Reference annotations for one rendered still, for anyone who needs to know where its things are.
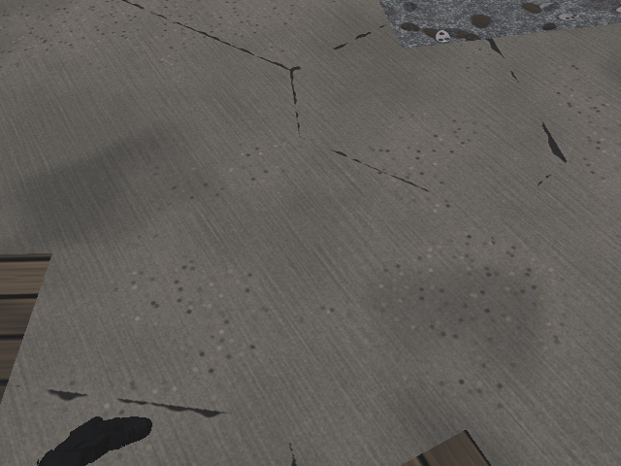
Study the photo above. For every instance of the left robot hand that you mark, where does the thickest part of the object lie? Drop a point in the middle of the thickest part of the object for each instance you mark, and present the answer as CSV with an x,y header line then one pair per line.
x,y
96,437

